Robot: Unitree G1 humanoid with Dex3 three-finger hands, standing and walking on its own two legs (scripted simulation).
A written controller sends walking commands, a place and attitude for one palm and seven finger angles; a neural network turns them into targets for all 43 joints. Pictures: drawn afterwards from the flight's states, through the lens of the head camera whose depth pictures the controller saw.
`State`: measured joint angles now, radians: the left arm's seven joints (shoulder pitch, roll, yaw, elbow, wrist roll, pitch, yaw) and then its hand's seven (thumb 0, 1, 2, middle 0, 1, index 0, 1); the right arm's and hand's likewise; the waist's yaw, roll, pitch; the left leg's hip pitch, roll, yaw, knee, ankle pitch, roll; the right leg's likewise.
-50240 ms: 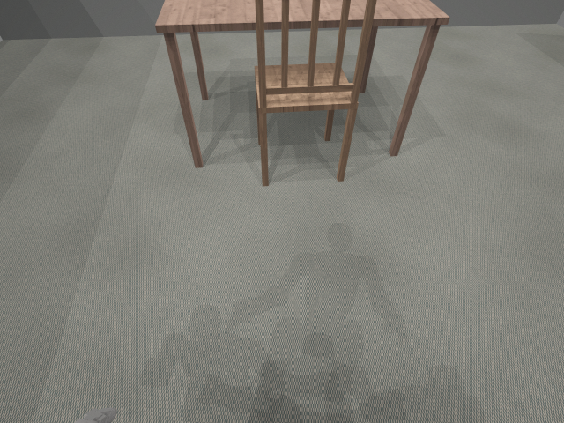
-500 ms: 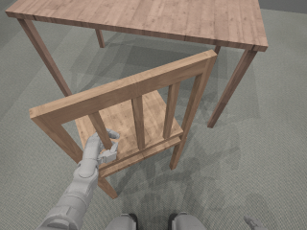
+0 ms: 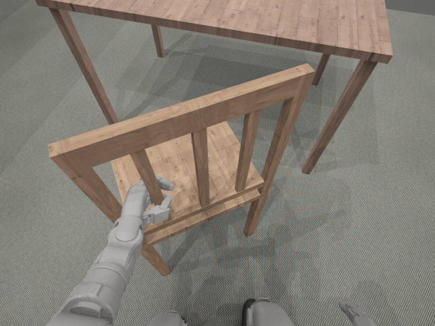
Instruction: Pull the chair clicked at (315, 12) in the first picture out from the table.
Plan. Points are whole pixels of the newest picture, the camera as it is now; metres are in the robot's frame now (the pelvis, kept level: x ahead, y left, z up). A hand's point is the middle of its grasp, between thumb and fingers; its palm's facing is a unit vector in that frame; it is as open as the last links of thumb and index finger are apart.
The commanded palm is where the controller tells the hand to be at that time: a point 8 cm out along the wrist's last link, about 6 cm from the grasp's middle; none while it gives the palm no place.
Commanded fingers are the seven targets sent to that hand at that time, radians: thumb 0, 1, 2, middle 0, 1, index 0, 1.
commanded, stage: step backward, pulling the chair out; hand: left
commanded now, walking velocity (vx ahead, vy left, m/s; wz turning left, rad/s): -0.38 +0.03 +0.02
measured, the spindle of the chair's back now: (202, 173) +0.42 +0.04 -0.04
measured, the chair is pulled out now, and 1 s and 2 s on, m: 0.40 0.54 0.60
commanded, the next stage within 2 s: stop walking, hand still on the chair in 1.02 s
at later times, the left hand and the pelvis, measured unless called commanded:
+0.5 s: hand (159, 237) +0.28 +0.12 -0.06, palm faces -0.06 -0.97 -0.23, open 5.3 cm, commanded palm +0.26 +0.18 -0.05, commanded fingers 0.00 0.90 0.90 -0.50 -1.45 -0.50 -1.45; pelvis -0.06 +0.00 +0.00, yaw +0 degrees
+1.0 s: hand (150, 282) +0.20 +0.13 -0.05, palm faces -0.04 -0.97 -0.23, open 5.5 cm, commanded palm +0.18 +0.18 -0.05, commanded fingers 0.00 0.90 0.90 -0.50 -1.45 -0.50 -1.45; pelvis -0.14 +0.00 +0.00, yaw -2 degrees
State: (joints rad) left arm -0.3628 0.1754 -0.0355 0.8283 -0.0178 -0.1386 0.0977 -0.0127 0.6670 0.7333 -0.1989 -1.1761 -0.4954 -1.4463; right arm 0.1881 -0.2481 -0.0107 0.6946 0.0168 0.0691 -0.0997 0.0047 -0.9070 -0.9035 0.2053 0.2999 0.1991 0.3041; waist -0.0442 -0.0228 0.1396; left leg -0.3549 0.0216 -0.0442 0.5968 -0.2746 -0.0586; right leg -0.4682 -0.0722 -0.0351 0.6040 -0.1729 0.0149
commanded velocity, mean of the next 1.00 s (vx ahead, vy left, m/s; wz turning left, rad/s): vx -0.34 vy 0.00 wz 0.03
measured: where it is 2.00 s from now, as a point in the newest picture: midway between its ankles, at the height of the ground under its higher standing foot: outside the picture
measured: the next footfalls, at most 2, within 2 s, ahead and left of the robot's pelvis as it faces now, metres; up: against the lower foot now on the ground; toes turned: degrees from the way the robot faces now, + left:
right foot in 0.40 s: +0.03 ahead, -0.13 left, +0.00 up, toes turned -3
left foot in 0.62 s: -0.08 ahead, +0.15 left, +0.00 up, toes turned -2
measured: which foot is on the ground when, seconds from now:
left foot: down 0.00-0.50, up 0.52-0.60, down 0.62-1.00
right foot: down 0.00-0.28, up 0.30-0.38, down 0.40-0.66, up 0.68-0.78, down 0.80-1.00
